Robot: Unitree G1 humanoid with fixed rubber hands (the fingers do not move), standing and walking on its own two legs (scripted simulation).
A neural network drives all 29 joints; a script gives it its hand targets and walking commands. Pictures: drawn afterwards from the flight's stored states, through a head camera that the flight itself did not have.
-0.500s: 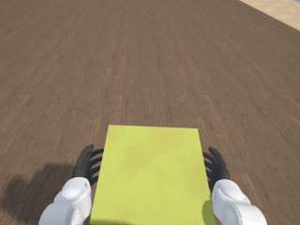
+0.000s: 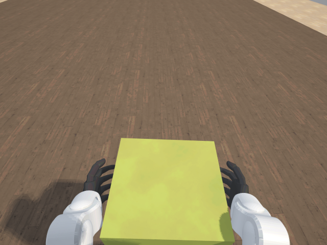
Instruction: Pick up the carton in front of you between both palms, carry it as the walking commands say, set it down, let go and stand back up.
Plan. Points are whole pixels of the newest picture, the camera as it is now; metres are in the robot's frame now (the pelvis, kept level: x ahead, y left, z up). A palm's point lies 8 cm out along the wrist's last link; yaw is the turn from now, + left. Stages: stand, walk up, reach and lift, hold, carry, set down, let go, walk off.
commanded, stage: carry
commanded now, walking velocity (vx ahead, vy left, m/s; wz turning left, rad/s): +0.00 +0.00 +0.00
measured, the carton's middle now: (164, 206) +0.24 +0.00 +0.02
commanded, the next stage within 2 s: hold in 1.58 s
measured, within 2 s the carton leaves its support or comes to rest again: neither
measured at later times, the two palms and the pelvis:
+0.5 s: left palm (88, 203) +0.21 +0.16 +0.09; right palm (234, 205) +0.21 -0.14 +0.09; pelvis -0.01 +0.01 +0.00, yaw +0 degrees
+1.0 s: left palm (96, 208) +0.22 +0.15 +0.04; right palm (229, 210) +0.22 -0.15 +0.04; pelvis -0.04 +0.00 +0.00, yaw +0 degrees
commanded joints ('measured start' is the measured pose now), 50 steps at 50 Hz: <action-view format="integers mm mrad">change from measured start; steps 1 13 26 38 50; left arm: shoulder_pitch -320 -311 -362 -462 -587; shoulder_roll -650 -652 -590 -583 -611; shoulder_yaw -531 -545 -535 -475 -363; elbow -106 -122 -2 206 516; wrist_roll -165 -173 -132 -77 14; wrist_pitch -16 -25 -39 -189 -440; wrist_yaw -24 -31 -90 -177 -259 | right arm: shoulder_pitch -326 -306 -362 -463 -589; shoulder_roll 645 639 581 586 617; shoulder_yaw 545 548 543 484 371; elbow -111 -129 -7 205 507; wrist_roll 183 173 135 74 -5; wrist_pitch -17 -26 -40 -188 -435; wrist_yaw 34 33 93 175 254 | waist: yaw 5 5 5 7 6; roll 21 8 2 -5 -8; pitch -143 -130 -49 -78 -115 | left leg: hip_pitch -22 -10 -65 -81 -76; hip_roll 111 107 98 94 91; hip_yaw -62 -63 -78 -79 -80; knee -16 -34 -105 -124 -112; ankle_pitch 657 561 312 192 193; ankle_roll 11 22 35 41 41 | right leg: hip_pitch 190 184 159 164 161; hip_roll -114 -118 -119 -125 -126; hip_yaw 109 116 130 141 143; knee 23 1 -83 -115 -115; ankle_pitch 569 494 300 237 246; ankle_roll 3 5 7 4 -2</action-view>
